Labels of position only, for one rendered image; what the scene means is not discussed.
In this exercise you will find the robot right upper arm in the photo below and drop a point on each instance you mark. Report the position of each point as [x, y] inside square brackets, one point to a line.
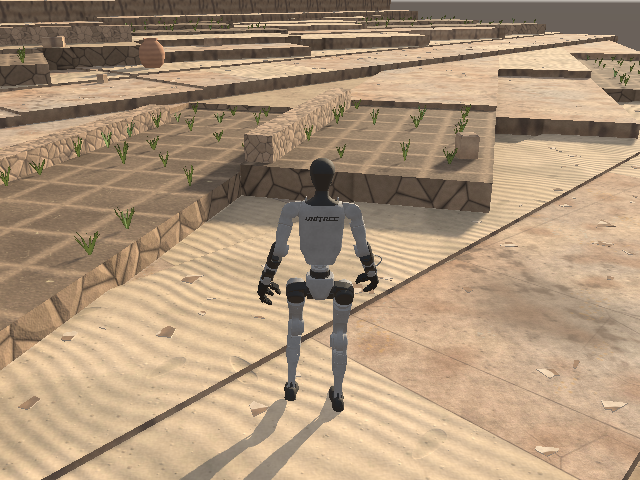
[353, 212]

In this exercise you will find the robot thigh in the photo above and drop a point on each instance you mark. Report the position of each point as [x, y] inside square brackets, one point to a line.
[296, 293]
[342, 302]

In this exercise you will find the right robot thigh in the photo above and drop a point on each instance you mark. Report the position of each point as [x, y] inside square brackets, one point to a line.
[342, 302]

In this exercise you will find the left robot thigh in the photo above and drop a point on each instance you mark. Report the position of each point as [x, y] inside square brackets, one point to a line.
[296, 293]

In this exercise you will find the robot left upper arm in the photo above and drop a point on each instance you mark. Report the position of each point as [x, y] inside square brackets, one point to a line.
[289, 211]

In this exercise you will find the robot left forearm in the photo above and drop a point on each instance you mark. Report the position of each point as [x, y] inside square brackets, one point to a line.
[271, 267]

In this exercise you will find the right robot hand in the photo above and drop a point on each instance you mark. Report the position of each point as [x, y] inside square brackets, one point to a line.
[363, 277]

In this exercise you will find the robot right forearm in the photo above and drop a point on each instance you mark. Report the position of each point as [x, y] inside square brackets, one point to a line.
[368, 263]

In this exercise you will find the left robot hand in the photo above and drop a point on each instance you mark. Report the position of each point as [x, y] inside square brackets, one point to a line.
[263, 289]

